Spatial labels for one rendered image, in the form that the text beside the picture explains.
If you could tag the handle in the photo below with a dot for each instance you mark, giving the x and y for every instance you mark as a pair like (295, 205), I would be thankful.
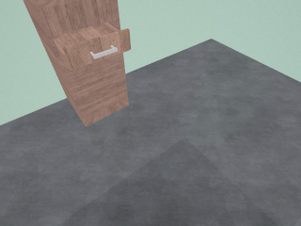
(106, 52)

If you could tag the cabinet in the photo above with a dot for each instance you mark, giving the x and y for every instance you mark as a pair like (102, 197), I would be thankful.
(96, 90)

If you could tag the drawer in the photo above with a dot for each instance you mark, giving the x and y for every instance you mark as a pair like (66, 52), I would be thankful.
(74, 47)

